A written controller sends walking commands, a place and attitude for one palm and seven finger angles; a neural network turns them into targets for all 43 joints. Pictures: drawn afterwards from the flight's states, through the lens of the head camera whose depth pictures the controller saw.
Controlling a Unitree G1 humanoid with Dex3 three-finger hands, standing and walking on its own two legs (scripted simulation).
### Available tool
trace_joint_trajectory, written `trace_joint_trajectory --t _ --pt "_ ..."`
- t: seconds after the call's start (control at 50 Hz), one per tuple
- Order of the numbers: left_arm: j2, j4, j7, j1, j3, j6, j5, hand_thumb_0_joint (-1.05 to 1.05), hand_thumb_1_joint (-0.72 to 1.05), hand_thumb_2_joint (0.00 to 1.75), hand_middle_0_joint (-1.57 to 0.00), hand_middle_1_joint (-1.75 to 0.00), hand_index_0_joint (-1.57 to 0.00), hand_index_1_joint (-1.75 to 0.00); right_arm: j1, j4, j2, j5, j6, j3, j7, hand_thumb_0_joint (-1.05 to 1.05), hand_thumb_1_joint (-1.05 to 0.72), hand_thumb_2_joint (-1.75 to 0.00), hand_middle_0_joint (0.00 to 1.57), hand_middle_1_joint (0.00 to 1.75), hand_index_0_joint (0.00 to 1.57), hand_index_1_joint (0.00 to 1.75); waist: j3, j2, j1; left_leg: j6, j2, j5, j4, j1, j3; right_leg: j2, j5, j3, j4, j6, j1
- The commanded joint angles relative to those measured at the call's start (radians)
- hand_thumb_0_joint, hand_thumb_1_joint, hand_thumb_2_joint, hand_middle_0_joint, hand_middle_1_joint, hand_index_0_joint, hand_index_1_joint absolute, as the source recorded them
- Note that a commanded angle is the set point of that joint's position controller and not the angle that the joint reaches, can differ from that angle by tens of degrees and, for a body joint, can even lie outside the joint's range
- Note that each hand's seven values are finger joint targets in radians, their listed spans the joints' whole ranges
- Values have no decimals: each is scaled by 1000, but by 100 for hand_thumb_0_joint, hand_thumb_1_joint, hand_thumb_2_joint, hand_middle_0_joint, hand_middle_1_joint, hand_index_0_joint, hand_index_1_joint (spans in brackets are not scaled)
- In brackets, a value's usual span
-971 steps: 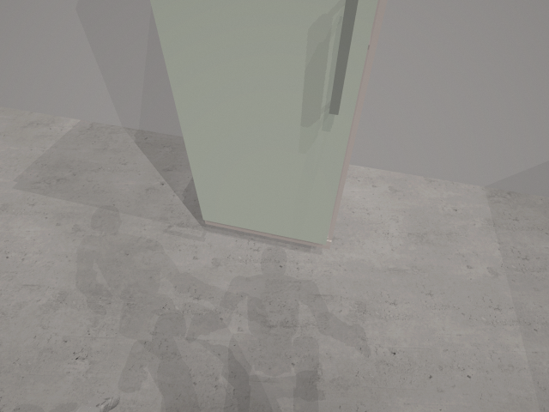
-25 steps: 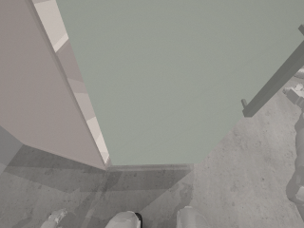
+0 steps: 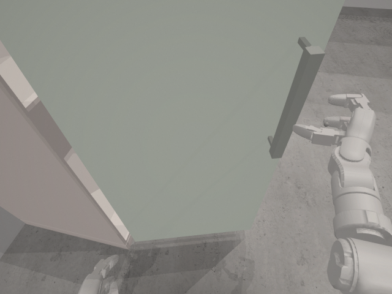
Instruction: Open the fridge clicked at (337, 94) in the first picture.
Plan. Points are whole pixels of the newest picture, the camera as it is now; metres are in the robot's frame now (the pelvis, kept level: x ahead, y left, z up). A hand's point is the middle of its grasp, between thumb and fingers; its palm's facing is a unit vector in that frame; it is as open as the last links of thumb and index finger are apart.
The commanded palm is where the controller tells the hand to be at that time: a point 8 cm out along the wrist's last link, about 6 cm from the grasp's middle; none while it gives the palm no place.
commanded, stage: loosen the grip on the handle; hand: right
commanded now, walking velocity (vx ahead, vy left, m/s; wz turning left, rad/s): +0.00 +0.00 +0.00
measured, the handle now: (287, 106) +0.48 -0.15 +0.14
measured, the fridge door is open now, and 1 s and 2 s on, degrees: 71 71 71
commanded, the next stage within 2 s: slip the hand off the handle in 0.22 s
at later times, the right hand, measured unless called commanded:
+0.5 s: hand (342, 119) +0.47 -0.28 +0.11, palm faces +0.50 +0.84 -0.22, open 14.6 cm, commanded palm +0.42 -0.31 +0.12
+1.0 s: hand (368, 124) +0.46 -0.32 +0.11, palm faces +0.48 +0.85 -0.23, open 14.7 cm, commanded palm +0.40 -0.36 +0.12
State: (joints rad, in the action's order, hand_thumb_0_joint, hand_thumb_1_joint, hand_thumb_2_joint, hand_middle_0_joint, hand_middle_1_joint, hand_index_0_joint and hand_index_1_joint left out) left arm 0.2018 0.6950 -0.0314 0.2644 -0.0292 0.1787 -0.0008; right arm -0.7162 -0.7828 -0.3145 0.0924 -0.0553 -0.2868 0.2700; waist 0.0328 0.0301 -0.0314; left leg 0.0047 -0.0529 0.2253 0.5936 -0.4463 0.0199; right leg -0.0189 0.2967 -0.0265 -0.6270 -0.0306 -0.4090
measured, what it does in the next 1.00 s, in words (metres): stands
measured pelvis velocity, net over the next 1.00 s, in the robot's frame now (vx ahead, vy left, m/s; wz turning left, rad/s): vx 0.03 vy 0.04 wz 0.00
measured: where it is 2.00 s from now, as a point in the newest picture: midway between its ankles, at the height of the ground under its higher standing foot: outside the picture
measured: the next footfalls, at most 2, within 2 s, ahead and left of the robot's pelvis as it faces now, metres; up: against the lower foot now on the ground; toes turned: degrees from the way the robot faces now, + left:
none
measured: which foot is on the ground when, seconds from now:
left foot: down 0.00-1.00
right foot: down 0.00-1.00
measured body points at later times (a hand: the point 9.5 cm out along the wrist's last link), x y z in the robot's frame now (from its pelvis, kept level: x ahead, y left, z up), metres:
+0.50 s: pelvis +0.01 +0.00 -0.01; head +0.06 -0.01 +0.44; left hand +0.07 +0.28 -0.11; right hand +0.44 -0.32 +0.12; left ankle +0.05 +0.15 -0.73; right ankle +0.01 -0.10 -0.73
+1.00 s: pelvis +0.03 +0.04 -0.01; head +0.09 +0.03 +0.44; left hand +0.09 +0.31 -0.12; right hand +0.42 -0.37 +0.13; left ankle +0.05 +0.15 -0.73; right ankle +0.01 -0.10 -0.73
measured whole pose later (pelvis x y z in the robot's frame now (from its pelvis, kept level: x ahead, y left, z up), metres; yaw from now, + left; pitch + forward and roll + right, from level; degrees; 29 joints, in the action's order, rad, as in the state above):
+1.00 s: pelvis +0.03 +0.04 -0.01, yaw +0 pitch +11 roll +1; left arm 0.28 0.66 -0.07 0.33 -0.02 0.01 -0.01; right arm -0.73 -1.07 -0.69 0.04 0.16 -0.53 -0.05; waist 0.06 0.00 -0.07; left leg -0.02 0.00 0.28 0.66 -0.57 0.06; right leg 0.04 0.36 0.02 -0.71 0.02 -0.54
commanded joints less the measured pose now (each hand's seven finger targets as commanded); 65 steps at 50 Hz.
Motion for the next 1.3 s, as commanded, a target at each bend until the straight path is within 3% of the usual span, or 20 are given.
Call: trace_joint_trajectory --t 0.0,0.02,0.04,0.12,0.18,0.22,0.26,0.28,0.3,0.34,0.36,0.42,0.52,0.68,0.88,0.94,0.98,1.08,1.24,1.28 --pt "193 -68 -27 12 64 55 6 0 90 90 -20 -30 -20 -30 -693 290 -203 27 98 45 60 0 55 -20 33 125 33 125 372 -167 -52 -41 58 -45 -20 10 48 70 -191 118 134 51 266" --pt "209 -19 -37 73 68 37 18 0 90 90 -20 -30 -20 -30 -434 -102 -336 48 70 -108 47 0 55 -20 32 123 32 123 193 -7 -37 -43 55 -6 -35 1 50 62 -94 113 138 43 98" --pt "214 -61 -31 63 53 24 15 0 90 90 -20 -30 -20 -30 -418 -51 -302 32 74 -68 24 0 55 -20 30 122 30 122 183 -8 -31 -39 48 13 -44 24 53 50 -42 100 150 39 35" --pt "206 -88 -17 54 67 32 17 0 90 90 -20 -30 -20 -30 -551 126 -210 13 164 13 -13 0 55 -20 25 115 25 115 351 -164 -25 -50 49 -46 -4 -10 49 69 -217 131 111 59 218" --pt "214 -77 -4 88 79 26 21 0 90 90 -20 -30 -20 -30 -452 132 -186 -29 194 2 -23 0 55 -20 25 115 25 115 361 -80 -24 -39 60 -85 -4 -4 51 79 -369 129 70 61 228" --pt "218 -74 2 94 86 15 16 0 90 90 -20 -30 -20 -30 -434 157 -177 -34 181 12 -27 0 55 -20 25 115 25 115 359 -95 -25 -36 60 -101 -1 3 52 75 -392 116 61 62 215" --pt "221 -76 0 89 88 -3 14 0 90 90 -20 -30 -20 -30 -400 182 -241 -30 161 -41 -17 0 55 -20 25 115 25 115 336 -102 -2 -42 58 -101 -3 41 54 70 -383 105 70 62 177" --pt "218 -86 2 83 87 -8 10 0 90 90 -20 -30 -20 -30 -401 211 -218 -24 153 -16 -14 0 55 -20 25 115 25 115 354 -117 -9 -40 60 -105 -1 38 51 64 -373 97 69 57 185" --pt "235 -47 -16 101 81 -25 13 0 90 90 -20 -30 -20 -30 -525 97 -419 4 150 -141 1 0 55 -20 25 115 25 115 254 -66 -41 -38 58 -76 -10 16 44 55 -238 86 72 43 88" --pt "223 -71 -21 92 76 -35 15 0 90 90 -20 -30 -20 -30 -560 107 -418 27 167 -125 1 0 55 -20 25 115 25 115 285 -98 -33 -40 55 -42 -6 39 39 35 -145 71 82 28 50" --pt "228 -74 -27 93 79 -38 19 0 90 90 -20 -30 -20 -30 -584 144 -471 31 192 -159 3 0 55 -20 25 115 25 115 331 -131 -30 -43 54 -51 3 50 37 34 -160 72 72 28 74" --pt "224 -77 -23 112 85 -41 21 0 90 90 -20 -30 -20 -30 -524 143 -440 28 243 -119 -41 0 55 -20 25 115 25 115 416 -215 -28 -47 63 -98 23 27 37 38 -285 68 35 40 159" --pt "239 -87 -28 133 88 -73 1 0 90 90 -20 -30 -20 -30 -393 20 -443 -44 212 -126 -150 0 55 -20 25 115 25 115 344 -125 -30 -38 62 -155 -5 87 29 29 -255 34 31 17 58" --pt "238 -94 -47 144 81 -105 -3 0 90 90 -20 -30 -20 -30 -405 46 -582 -58 250 -216 -200 0 55 -20 25 115 25 115 343 -72 -32 -22 57 -192 -16 146 3 13 -208 10 17 -6 -4" --pt "240 -91 -63 162 70 -136 -8 0 90 90 -20 -30 -20 -30 -435 -73 -735 -54 281 -277 -290 0 55 -20 25 115 25 115 377 -106 -46 -6 46 -228 -5 164 -25 5 -190 -1 -18 -14 -61" --pt "239 -111 -59 159 74 -143 -12 0 90 90 -20 -30 -20 -30 -341 -89 -687 -68 283 -254 -328 0 55 -20 25 115 25 115 375 -99 -30 -9 51 -229 -3 155 -14 7 -199 -5 -15 -12 -54" --pt "238 -120 -56 161 79 -148 -13 0 90 90 -20 -30 -20 -30 -260 -65 -700 -95 291 -295 -347 0 55 -20 25 115 25 115 405 -113 1 -15 54 -275 7 185 -12 7 -246 -10 -19 -12 -40" --pt "238 -153 -56 136 87 -155 -20 0 90 90 -20 -30 -20 -30 -147 88 -698 -136 280 -340 -369 0 55 -20 25 115 25 115 410 -124 29 -18 62 -298 13 192 -2 9 -290 -11 -10 -14 -15" --pt "217 -184 -68 65 84 -126 -23 0 90 90 -20 -30 -20 -30 22 418 -571 -178 233 -305 -335 0 55 -20 25 115 25 115 383 -213 42 -32 77 -225 12 134 29 26 -365 26 18 3 103" --pt "216 -181 -73 52 81 -113 -22 0 90 90 -20 -30 -20 -30 64 457 -549 -192 203 -305 -324 0 55 -20 25 115 25 115 356 -180 40 -31 77 -219 6 134 37 30 -368 38 27 5 109"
